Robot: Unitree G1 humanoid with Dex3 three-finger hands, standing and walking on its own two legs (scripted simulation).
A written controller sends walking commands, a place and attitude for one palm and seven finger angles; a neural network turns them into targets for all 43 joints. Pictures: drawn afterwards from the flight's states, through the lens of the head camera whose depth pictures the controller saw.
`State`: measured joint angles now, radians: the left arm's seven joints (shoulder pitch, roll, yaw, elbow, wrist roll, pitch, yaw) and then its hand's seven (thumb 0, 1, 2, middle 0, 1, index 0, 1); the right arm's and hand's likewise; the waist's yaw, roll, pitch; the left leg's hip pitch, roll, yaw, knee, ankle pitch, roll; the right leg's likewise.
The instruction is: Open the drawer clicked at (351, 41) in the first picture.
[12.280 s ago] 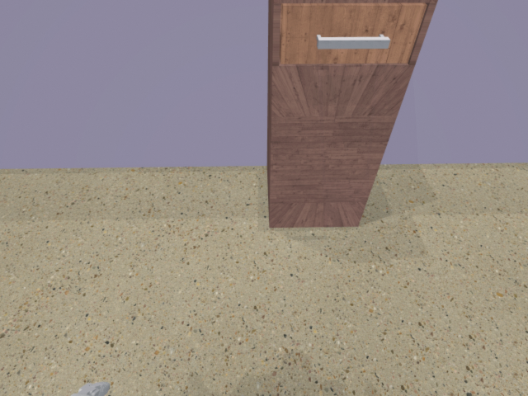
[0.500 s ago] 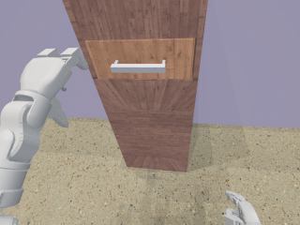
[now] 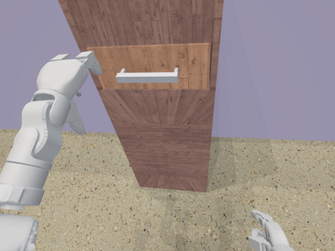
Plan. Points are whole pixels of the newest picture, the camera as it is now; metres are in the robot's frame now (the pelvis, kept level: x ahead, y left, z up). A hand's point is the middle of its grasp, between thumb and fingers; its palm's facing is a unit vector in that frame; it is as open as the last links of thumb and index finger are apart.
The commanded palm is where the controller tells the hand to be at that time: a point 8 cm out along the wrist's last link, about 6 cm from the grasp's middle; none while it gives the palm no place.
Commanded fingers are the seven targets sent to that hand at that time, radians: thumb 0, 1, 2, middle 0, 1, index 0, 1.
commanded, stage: move the hooked fingers above the handle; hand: left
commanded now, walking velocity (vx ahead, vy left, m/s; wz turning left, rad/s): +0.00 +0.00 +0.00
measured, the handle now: (148, 74) +0.60 +0.15 +0.12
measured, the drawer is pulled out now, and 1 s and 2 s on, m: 0.00 0.00 0.00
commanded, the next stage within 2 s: none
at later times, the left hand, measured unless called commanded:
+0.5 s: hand (106, 90) +0.43 +0.21 +0.18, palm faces +0.02 -0.03 -1.00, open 13.9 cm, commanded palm +0.41 +0.19 +0.25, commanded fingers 0.00 -0.50 0.30 -0.30 -1.20 -0.30 -1.20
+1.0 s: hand (134, 81) +0.51 +0.16 +0.16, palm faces -0.11 +0.01 -0.99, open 13.8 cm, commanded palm +0.50 +0.15 +0.23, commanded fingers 0.00 -0.50 0.30 -0.30 -1.20 -0.30 -1.20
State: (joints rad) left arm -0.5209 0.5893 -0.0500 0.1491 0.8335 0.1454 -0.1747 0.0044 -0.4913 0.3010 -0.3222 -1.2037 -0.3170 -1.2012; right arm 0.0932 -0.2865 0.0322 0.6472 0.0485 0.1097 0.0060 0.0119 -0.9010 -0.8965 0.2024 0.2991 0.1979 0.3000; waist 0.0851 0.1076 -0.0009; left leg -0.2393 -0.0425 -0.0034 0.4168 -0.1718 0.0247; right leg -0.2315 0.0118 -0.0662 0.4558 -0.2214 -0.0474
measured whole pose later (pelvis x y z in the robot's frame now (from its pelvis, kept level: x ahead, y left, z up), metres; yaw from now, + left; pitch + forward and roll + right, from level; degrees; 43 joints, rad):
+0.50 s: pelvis +0.03 +0.00 +0.00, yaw +0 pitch +3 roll +1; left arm -0.63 0.52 -0.18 0.28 0.87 0.25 -0.20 0.00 -0.49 0.30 -0.32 -1.20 -0.31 -1.20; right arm 0.13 -0.29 0.02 0.65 0.06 0.17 0.01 0.01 -0.90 -0.90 0.20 0.30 0.20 0.30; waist 0.06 0.10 -0.03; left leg -0.26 -0.05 0.00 0.41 -0.21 0.03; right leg -0.26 0.00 -0.06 0.46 -0.26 -0.04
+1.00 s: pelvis +0.05 +0.00 +0.00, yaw +0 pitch +7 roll +1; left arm -0.93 0.43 -0.32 0.67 0.89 0.25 -0.19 0.00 -0.49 0.30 -0.32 -1.20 -0.31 -1.20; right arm 0.21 -0.27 0.01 0.69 0.06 0.18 -0.02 0.01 -0.90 -0.90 0.20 0.30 0.20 0.30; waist -0.01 0.08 -0.05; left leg -0.32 -0.06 0.00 0.43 -0.23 0.04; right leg -0.31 0.00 -0.06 0.48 -0.29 -0.04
